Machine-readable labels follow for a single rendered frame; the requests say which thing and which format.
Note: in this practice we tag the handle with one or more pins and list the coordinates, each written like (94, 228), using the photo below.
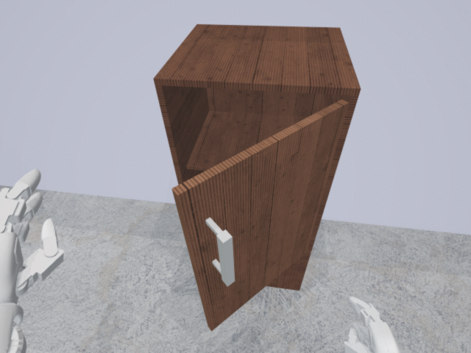
(225, 247)

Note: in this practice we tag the robot left forearm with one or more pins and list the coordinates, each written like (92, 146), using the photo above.
(12, 339)

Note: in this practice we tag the left robot hand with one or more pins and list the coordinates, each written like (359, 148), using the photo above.
(17, 208)

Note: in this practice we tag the cupboard door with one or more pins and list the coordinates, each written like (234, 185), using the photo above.
(267, 197)

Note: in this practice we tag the right robot hand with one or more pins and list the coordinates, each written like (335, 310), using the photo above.
(378, 338)

